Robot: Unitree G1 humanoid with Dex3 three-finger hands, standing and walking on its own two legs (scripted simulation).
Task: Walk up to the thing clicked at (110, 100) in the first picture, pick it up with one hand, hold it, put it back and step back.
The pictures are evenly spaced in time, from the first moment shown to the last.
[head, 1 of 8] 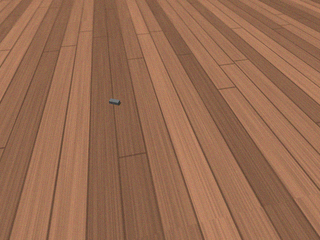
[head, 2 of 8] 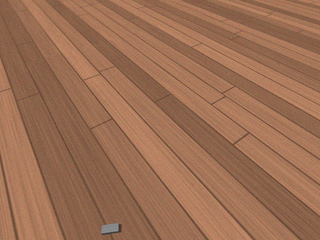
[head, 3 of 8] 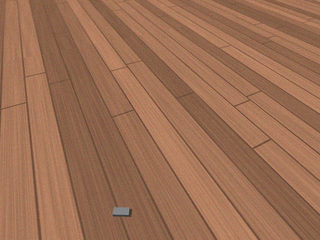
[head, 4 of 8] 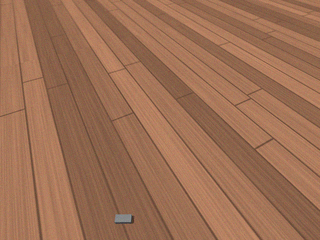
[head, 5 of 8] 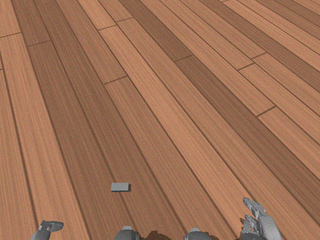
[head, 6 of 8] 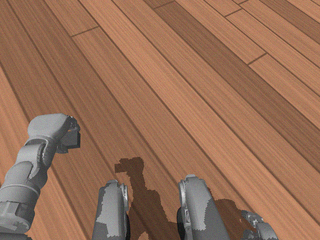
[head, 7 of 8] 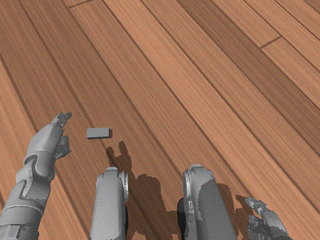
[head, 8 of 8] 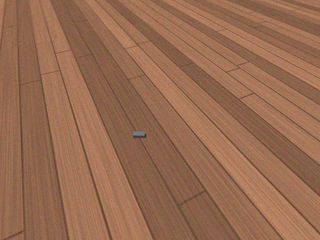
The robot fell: no
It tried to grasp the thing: yes
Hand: left
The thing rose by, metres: 0.69
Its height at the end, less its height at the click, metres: +0.00
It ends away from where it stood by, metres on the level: 0.01
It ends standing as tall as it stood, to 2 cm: yes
